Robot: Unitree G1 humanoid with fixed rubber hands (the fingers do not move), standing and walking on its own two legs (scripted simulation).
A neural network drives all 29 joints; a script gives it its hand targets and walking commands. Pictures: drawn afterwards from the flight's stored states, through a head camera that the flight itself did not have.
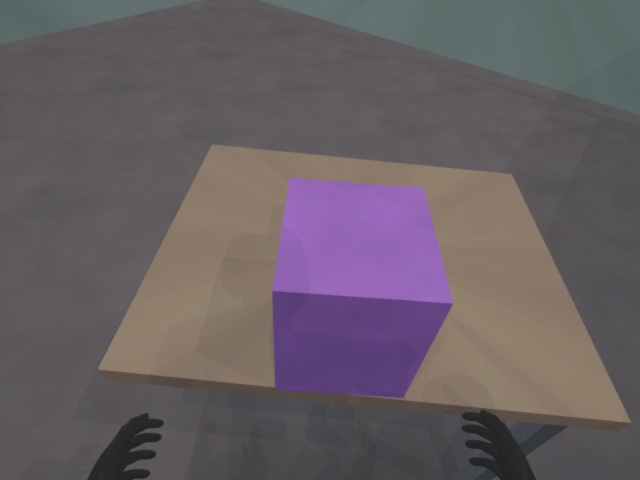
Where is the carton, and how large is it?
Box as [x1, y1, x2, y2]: [272, 178, 452, 397]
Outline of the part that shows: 289,178 272,289 275,389 402,397 452,304 423,188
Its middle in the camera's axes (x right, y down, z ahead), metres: +0.04 +0.07 +0.59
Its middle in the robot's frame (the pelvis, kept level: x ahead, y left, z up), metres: +0.39 -0.03 +0.01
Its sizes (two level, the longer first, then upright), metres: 0.210 0.200 0.250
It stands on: a table, 0.66 m high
